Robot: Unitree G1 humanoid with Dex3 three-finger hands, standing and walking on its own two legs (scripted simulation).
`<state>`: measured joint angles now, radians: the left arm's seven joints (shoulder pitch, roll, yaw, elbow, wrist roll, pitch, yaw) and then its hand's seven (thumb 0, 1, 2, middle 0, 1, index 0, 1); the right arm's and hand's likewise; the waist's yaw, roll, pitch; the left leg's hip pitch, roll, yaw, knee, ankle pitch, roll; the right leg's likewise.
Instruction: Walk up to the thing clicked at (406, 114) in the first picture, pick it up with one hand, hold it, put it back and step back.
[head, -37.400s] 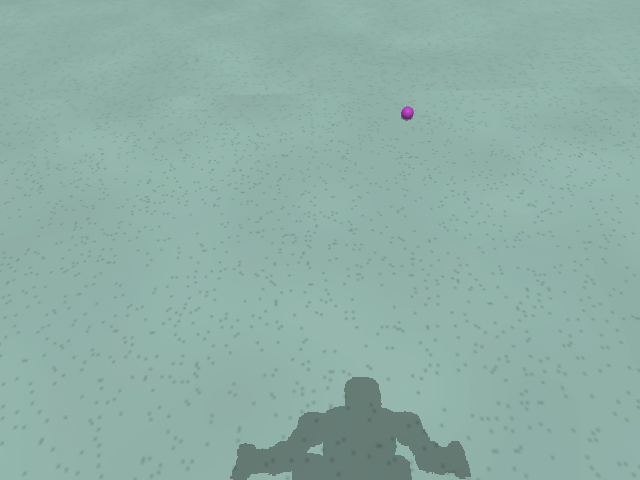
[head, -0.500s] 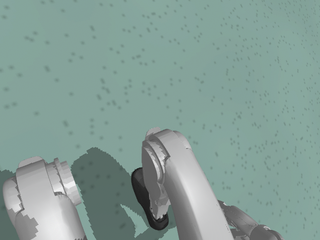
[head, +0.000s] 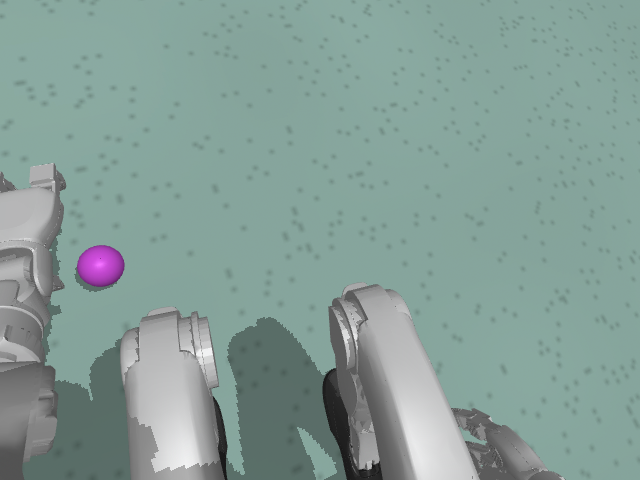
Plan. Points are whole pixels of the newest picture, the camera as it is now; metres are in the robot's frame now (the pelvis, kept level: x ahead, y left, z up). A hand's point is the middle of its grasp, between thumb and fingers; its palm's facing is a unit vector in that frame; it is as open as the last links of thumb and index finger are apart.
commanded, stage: withdraw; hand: left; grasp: from above
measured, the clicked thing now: (101, 265) +0.43 +0.30 -0.30
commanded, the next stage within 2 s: home in 0.40 s
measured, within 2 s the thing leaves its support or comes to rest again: neither
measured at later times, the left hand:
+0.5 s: hand (57, 257) +0.41 +0.33 -0.19, palm faces -0.43 -0.10 -0.90, open 13.9 cm
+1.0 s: hand out of the picture +0.32 +0.29 +0.00, palm faces -0.28 -0.59 -0.76, open 8.6 cm
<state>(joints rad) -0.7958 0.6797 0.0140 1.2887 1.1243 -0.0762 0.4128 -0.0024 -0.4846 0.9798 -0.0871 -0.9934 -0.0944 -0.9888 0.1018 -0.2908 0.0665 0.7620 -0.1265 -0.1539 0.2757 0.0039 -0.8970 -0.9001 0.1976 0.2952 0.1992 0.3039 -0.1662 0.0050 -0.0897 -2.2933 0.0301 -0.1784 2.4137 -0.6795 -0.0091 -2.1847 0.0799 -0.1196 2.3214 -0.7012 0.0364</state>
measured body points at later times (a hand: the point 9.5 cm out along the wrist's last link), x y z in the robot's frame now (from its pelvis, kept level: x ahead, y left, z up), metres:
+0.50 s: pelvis -0.01 -0.01 -0.01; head +0.22 +0.08 +0.36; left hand +0.43 +0.33 -0.14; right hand +0.05 -0.28 -0.11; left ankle +0.08 +0.13 -0.30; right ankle +0.10 -0.12 -0.30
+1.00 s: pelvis +0.00 +0.00 +0.12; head +0.18 +0.05 +0.53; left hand +0.33 +0.32 +0.04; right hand +0.18 -0.24 +0.00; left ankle +0.08 +0.13 -0.30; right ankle +0.10 -0.12 -0.30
